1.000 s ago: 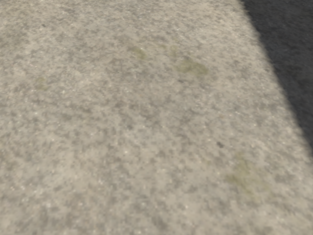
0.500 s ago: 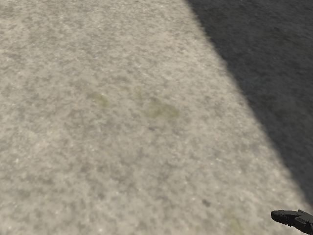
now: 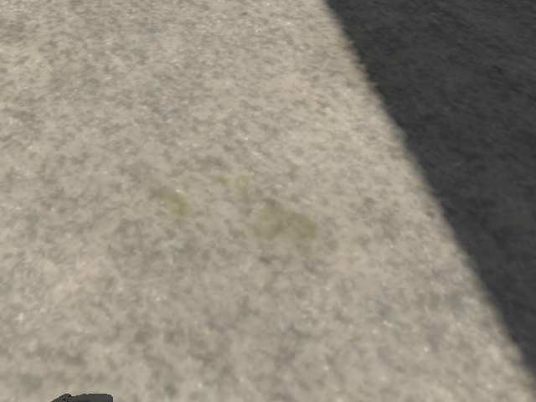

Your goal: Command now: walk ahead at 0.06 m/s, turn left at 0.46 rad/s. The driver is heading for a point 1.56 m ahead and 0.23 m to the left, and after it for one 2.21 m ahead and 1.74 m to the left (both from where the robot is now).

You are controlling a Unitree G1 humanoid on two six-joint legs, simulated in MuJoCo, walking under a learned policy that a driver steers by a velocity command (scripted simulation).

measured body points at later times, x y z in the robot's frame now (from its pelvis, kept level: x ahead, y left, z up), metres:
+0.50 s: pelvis +0.01 +0.05 +0.01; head +0.04 +0.09 +0.45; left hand +0.07 +0.37 -0.11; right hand +0.23 -0.19 -0.08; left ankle +0.00 +0.14 -0.74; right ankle +0.05 -0.11 -0.65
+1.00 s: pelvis +0.04 +0.02 +0.00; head +0.05 +0.02 +0.45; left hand +0.07 +0.32 -0.10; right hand +0.25 -0.17 -0.12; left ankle +0.00 +0.14 -0.74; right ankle +0.08 -0.09 -0.74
